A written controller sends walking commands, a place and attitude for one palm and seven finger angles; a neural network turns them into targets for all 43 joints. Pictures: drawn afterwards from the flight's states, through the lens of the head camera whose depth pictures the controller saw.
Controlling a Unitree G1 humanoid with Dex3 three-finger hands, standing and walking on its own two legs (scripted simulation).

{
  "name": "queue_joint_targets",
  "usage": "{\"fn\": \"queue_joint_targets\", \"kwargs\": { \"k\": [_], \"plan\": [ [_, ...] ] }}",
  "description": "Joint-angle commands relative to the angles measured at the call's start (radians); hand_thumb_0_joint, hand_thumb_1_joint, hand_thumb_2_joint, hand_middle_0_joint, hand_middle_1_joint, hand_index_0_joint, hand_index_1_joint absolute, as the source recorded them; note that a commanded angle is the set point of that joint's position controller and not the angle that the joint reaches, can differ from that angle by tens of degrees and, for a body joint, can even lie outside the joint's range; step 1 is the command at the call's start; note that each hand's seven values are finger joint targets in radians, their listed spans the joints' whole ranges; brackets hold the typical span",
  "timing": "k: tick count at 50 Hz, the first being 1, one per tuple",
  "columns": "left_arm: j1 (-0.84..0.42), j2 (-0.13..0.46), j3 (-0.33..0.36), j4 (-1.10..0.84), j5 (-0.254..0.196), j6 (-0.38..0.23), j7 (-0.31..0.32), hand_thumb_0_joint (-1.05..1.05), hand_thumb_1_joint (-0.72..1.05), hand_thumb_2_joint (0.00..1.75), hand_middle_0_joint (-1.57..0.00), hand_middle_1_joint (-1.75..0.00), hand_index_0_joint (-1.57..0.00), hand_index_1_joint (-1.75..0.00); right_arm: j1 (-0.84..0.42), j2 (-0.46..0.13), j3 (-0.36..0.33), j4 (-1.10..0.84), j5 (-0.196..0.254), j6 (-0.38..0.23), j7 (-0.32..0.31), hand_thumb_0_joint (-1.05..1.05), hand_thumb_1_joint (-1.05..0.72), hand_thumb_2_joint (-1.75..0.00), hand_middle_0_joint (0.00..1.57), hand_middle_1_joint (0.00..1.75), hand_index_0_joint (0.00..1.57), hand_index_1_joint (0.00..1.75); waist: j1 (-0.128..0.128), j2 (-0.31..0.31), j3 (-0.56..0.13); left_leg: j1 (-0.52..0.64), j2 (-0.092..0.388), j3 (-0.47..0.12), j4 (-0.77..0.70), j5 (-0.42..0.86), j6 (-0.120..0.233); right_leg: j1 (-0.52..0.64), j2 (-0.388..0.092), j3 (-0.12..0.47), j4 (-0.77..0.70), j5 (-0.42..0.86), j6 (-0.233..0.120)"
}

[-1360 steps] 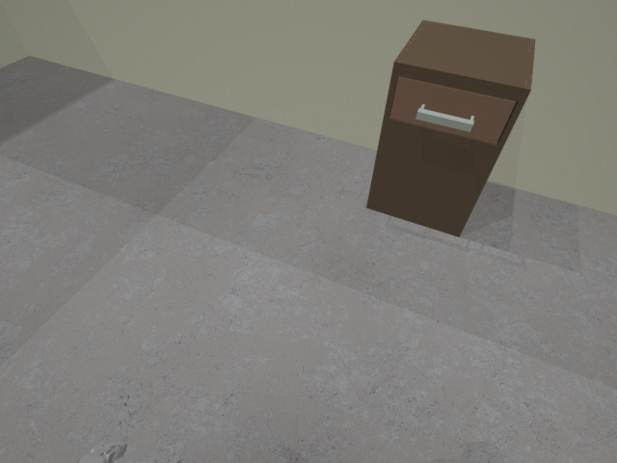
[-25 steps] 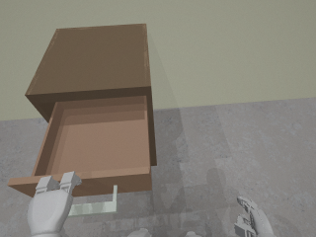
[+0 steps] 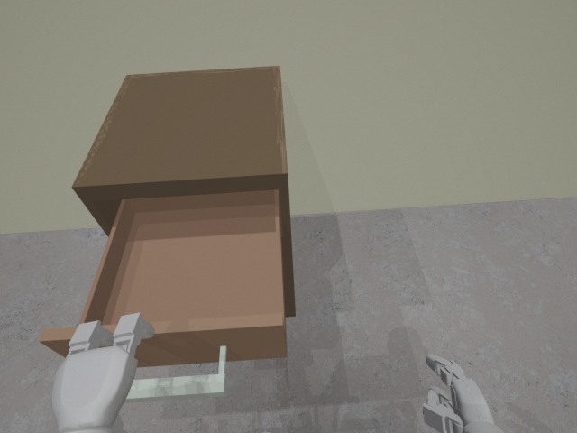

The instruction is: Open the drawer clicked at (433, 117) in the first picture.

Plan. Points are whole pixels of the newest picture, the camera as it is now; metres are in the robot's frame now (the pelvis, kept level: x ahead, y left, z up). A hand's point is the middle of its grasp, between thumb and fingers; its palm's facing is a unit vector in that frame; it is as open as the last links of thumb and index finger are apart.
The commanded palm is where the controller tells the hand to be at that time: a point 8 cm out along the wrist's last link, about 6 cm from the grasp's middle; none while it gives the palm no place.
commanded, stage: lift the hand off the handle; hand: left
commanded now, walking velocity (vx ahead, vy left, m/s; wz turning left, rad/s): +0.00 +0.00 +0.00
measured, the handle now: (172, 372) +0.23 +0.24 -0.15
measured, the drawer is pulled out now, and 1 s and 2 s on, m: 0.30 0.30 0.30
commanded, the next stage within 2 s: draw the hand back to the body in 0.34 s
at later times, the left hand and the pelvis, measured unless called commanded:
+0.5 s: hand (125, 384) +0.18 +0.24 +0.00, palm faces -0.04 -0.12 -0.99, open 13.9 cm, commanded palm +0.16 +0.24 +0.07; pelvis +0.01 +0.00 +0.01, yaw +0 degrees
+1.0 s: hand (76, 362) +0.18 +0.26 +0.08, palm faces +0.03 -0.05 -1.00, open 13.8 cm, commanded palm +0.15 +0.26 +0.14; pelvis +0.02 +0.00 +0.03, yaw +0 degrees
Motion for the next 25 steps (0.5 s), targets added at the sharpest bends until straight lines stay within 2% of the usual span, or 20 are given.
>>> {"fn": "queue_joint_targets", "kwargs": {
  "k": [1, 2, 3, 4, 6, 7, 8, 10, 11, 12, 13, 14, 16, 17, 18, 19, 22, 23, 24, 25],
  "plan": [
    [-0.013, 0.141, 0.074, -0.206, -0.007, 0.008, 0.022, 0.00, -0.50, 0.30, -0.30, -1.20, -0.30, -1.20, -0.095, -0.110, -0.040, -0.165, 0.002, -0.045, -0.007, 0.00, -0.90, -0.90, 0.20, 0.30, 0.20, 0.30, -0.005, -0.029, -0.158, 0.184, 0.039, -0.015, -0.170, 0.316, -0.008, 0.101, -0.019, -0.011, -0.156, 0.262, -0.033],
    [-0.009, 0.113, 0.046, -0.217, -0.013, 0.011, 0.016, 0.00, -0.50, 0.30, -0.30, -1.20, -0.30, -1.20, -0.095, -0.106, -0.045, -0.170, 0.005, -0.047, -0.009, 0.00, -0.90, -0.90, 0.20, 0.30, 0.20, 0.30, -0.007, -0.029, -0.134, 0.187, 0.040, -0.015, -0.174, 0.318, -0.007, 0.108, -0.020, -0.015, -0.162, 0.273, -0.034],
    [0.002, 0.145, 0.077, -0.216, -0.007, 0.013, 0.015, 0.00, -0.50, 0.30, -0.30, -1.20, -0.30, -1.20, -0.096, -0.108, -0.040, -0.171, 0.005, -0.048, -0.006, 0.00, -0.90, -0.90, 0.20, 0.30, 0.20, 0.30, 0.001, -0.026, -0.139, 0.187, 0.041, -0.017, -0.181, 0.315, -0.009, 0.106, -0.020, -0.015, -0.163, 0.257, -0.033],
    [-0.010, 0.131, 0.059, -0.224, -0.006, 0.015, 0.013, 0.00, -0.50, 0.30, -0.30, -1.20, -0.30, -1.20, -0.102, -0.107, -0.040, -0.170, 0.006, -0.047, -0.007, 0.00, -0.90, -0.90, 0.20, 0.30, 0.20, 0.30, -0.003, -0.016, -0.113, 0.188, 0.041, -0.017, -0.186, 0.310, -0.010, 0.106, -0.021, -0.018, -0.168, 0.253, -0.035],
    [-0.018, 0.162, 0.088, -0.226, -0.001, 0.022, 0.012, 0.00, -0.50, 0.30, -0.30, -1.20, -0.30, -1.20, -0.103, -0.107, -0.034, -0.172, 0.005, -0.045, -0.006, 0.00, -0.90, -0.90, 0.20, 0.30, 0.20, 0.30, 0.002, -0.026, -0.120, 0.181, 0.038, -0.013, -0.194, 0.293, -0.007, 0.121, -0.022, -0.012, -0.176, 0.243, -0.033],
    [-0.021, 0.152, 0.082, -0.223, 0.001, 0.022, 0.011, 0.00, -0.50, 0.30, -0.30, -1.20, -0.30, -1.20, -0.101, -0.103, -0.039, -0.172, 0.009, -0.045, -0.010, 0.00, -0.90, -0.90, 0.20, 0.30, 0.20, 0.30, 0.000, -0.028, -0.085, 0.182, 0.040, -0.016, -0.197, 0.293, -0.008, 0.115, -0.018, -0.011, -0.178, 0.246, -0.037],
    [-0.032, 0.157, 0.087, -0.238, 0.003, 0.024, 0.012, 0.00, -0.50, 0.30, -0.30, -1.20, -0.30, -1.20, -0.103, -0.106, -0.036, -0.174, 0.005, -0.046, -0.006, 0.00, -0.90, -0.90, 0.20, 0.30, 0.20, 0.30, 0.002, -0.022, -0.119, 0.192, 0.039, -0.012, -0.198, 0.291, -0.007, 0.120, -0.023, -0.012, -0.181, 0.242, -0.033],
    [-0.022, 0.181, 0.114, -0.234, -0.008, 0.026, 0.009, 0.00, -0.50, 0.30, -0.30, -1.20, -0.30, -1.20, -0.104, -0.107, -0.036, -0.174, 0.010, -0.045, -0.012, 0.00, -0.90, -0.90, 0.20, 0.30, 0.20, 0.30, 0.005, -0.025, -0.093, 0.183, 0.037, -0.015, -0.207, 0.280, -0.006, 0.143, -0.021, 0.000, -0.193, 0.243, -0.037],
    [-0.036, 0.175, 0.106, -0.235, -0.003, 0.029, 0.005, 0.00, -0.50, 0.30, -0.30, -1.20, -0.30, -1.20, -0.106, -0.105, -0.033, -0.173, 0.007, -0.045, -0.010, 0.00, -0.90, -0.90, 0.20, 0.30, 0.20, 0.30, 0.004, -0.028, -0.112, 0.190, 0.035, -0.011, -0.209, 0.281, -0.005, 0.146, -0.023, 0.001, -0.194, 0.243, -0.033],
    [-0.041, 0.148, 0.081, -0.246, -0.010, 0.029, 0.001, 0.00, -0.50, 0.30, -0.30, -1.20, -0.30, -1.20, -0.106, -0.101, -0.039, -0.175, 0.013, -0.048, -0.013, 0.00, -0.90, -0.90, 0.20, 0.30, 0.20, 0.30, 0.000, 0.002, -0.085, 0.199, 0.036, -0.013, -0.212, 0.282, -0.006, 0.140, -0.021, 0.001, -0.197, 0.245, -0.036],
    [-0.047, 0.157, 0.089, -0.243, -0.012, 0.030, -0.001, 0.00, -0.50, 0.30, -0.30, -1.20, -0.30, -1.20, -0.101, -0.105, -0.037, -0.172, 0.009, -0.050, -0.010, 0.00, -0.90, -0.90, 0.20, 0.30, 0.20, 0.30, -0.002, -0.017, -0.111, 0.205, 0.038, -0.012, -0.212, 0.283, -0.006, 0.140, -0.025, -0.002, -0.200, 0.242, -0.032],
    [-0.018, 0.147, 0.087, -0.219, -0.016, 0.029, -0.007, 0.00, -0.50, 0.30, -0.30, -1.20, -0.30, -1.20, -0.098, -0.104, -0.040, -0.168, 0.012, -0.052, -0.011, 0.00, -0.90, -0.90, 0.20, 0.30, 0.20, 0.30, 0.000, -0.027, -0.088, 0.200, 0.039, -0.011, -0.213, 0.292, -0.006, 0.146, -0.022, -0.004, -0.201, 0.257, -0.033],
    [0.021, 0.120, 0.065, -0.205, -0.030, 0.029, -0.023, 0.00, -0.50, 0.30, -0.30, -1.20, -0.30, -1.20, -0.097, -0.104, -0.037, -0.168, 0.013, -0.055, -0.007, 0.00, -0.90, -0.90, 0.20, 0.30, 0.20, 0.30, -0.002, -0.054, -0.104, 0.199, 0.037, -0.010, -0.214, 0.306, -0.003, 0.168, -0.024, -0.002, -0.206, 0.288, -0.029],
    [0.005, 0.118, 0.057, -0.208, -0.034, 0.025, -0.032, 0.00, -0.50, 0.30, -0.30, -1.20, -0.30, -1.20, -0.096, -0.106, -0.041, -0.168, 0.017, -0.056, -0.010, 0.00, -0.90, -0.90, 0.20, 0.30, 0.20, 0.30, -0.009, -0.067, -0.074, 0.192, 0.037, -0.013, -0.215, 0.302, -0.002, 0.163, -0.022, 0.002, -0.211, 0.294, -0.030],
    [-0.009, 0.135, 0.067, -0.211, -0.027, 0.022, -0.036, 0.00, -0.50, 0.30, -0.30, -1.20, -0.30, -1.20, -0.097, -0.109, -0.040, -0.165, 0.012, -0.056, -0.008, 0.00, -0.90, -0.90, 0.20, 0.30, 0.20, 0.30, -0.006, -0.072, -0.097, 0.190, 0.037, -0.011, -0.216, 0.295, -0.003, 0.164, -0.026, 0.004, -0.211, 0.285, -0.025],
    [-0.019, 0.113, 0.040, -0.228, -0.027, 0.016, -0.040, 0.00, -0.50, 0.30, -0.30, -1.20, -0.30, -1.20, -0.099, -0.106, -0.043, -0.168, 0.012, -0.059, -0.010, 0.00, -0.90, -0.90, 0.20, 0.30, 0.20, 0.30, -0.011, -0.040, -0.071, 0.198, 0.037, -0.011, -0.218, 0.294, -0.003, 0.155, -0.025, 0.004, -0.212, 0.285, -0.029],
    [-0.025, 0.151, 0.075, -0.242, -0.015, 0.001, -0.036, 0.00, -0.50, 0.30, -0.30, -1.20, -0.30, -1.20, -0.092, -0.106, -0.044, -0.168, 0.008, -0.059, -0.012, 0.00, -0.90, -0.90, 0.20, 0.30, 0.20, 0.30, -0.002, -0.052, -0.093, 0.201, 0.033, -0.008, -0.210, 0.302, 0.001, 0.167, -0.026, 0.014, -0.211, 0.299, -0.031],
    [-0.033, 0.194, 0.114, -0.283, -0.005, -0.009, -0.027, 0.00, -0.50, 0.30, -0.30, -1.20, -0.30, -1.20, -0.094, -0.108, -0.039, -0.172, 0.002, -0.058, -0.011, 0.00, -0.90, -0.90, 0.20, 0.30, 0.20, 0.30, 0.010, -0.027, -0.144, 0.214, 0.032, -0.009, -0.212, 0.320, -0.002, 0.179, -0.029, 0.016, -0.202, 0.303, -0.033],
    [-0.005, 0.194, 0.118, -0.322, -0.006, -0.018, -0.019, 0.00, -0.50, 0.30, -0.30, -1.20, -0.30, -1.20, -0.098, -0.102, -0.043, -0.180, 0.001, -0.059, -0.014, 0.00, -0.90, -0.90, 0.20, 0.30, 0.20, 0.30, 0.019, -0.002, -0.152, 0.233, 0.029, -0.004, -0.207, 0.340, -0.002, 0.195, -0.029, 0.022, -0.200, 0.332, -0.036],
    [0.021, 0.238, 0.161, -0.337, -0.007, -0.019, -0.008, 0.00, -0.50, 0.30, -0.30, -1.20, -0.30, -1.20, -0.097, -0.102, -0.040, -0.181, 0.001, -0.056, -0.016, 0.00, -0.90, -0.90, 0.20, 0.30, 0.20, 0.30, 0.026, 0.006, -0.154, 0.229, 0.026, -0.006, -0.207, 0.348, -0.004, 0.209, -0.028, 0.031, -0.200, 0.345, -0.040]
  ]
}}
